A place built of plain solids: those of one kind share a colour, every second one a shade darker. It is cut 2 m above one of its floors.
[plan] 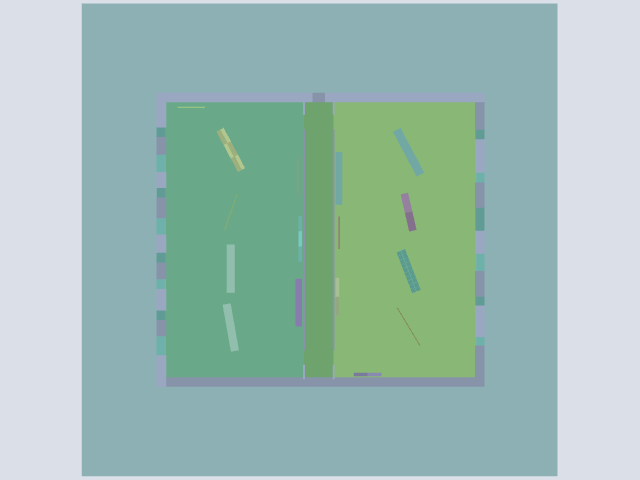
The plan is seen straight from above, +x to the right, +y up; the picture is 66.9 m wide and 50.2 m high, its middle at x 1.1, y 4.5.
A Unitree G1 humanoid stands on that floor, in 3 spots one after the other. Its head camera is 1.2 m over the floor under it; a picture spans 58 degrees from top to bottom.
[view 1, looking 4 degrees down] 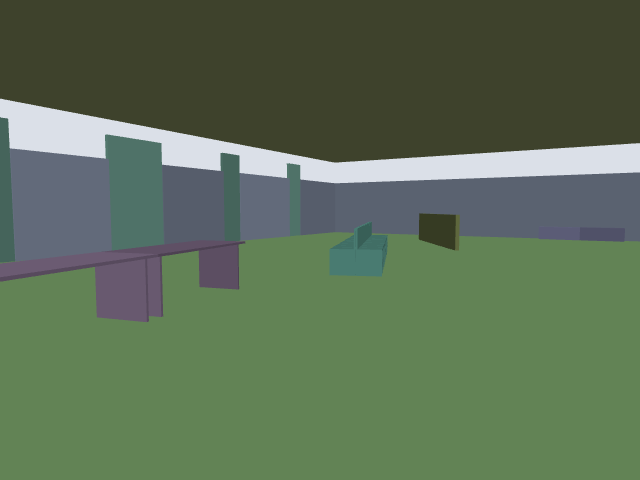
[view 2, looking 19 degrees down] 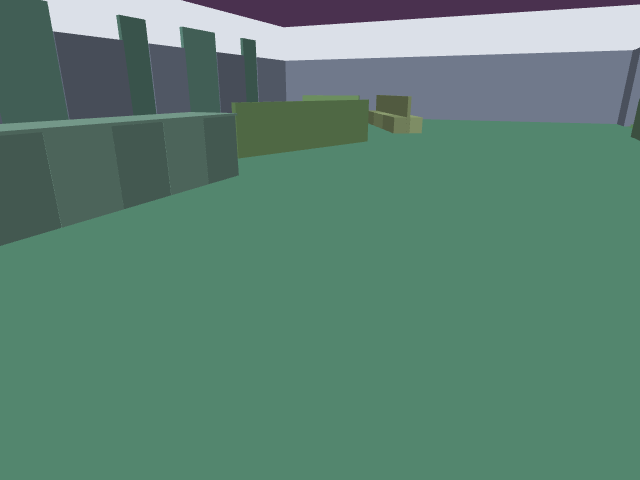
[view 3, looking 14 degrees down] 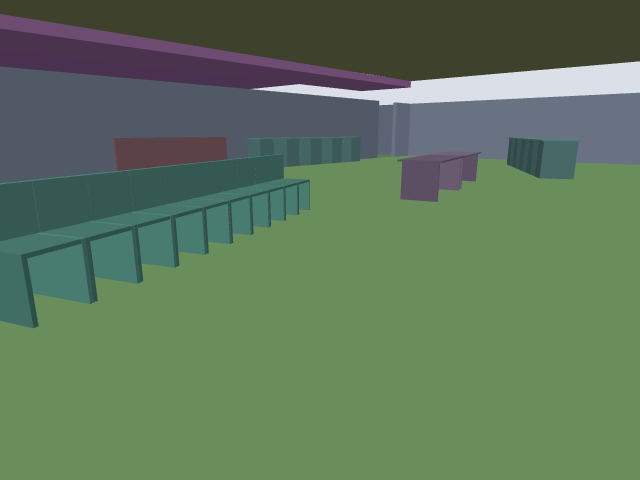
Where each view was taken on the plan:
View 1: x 6.07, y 10.42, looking -59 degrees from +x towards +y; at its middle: floor_study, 17.20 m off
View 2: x -4.10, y -1.38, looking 114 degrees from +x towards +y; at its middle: floor_store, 3.69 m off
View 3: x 14.66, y -1.38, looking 132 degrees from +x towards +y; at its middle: floor_study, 4.96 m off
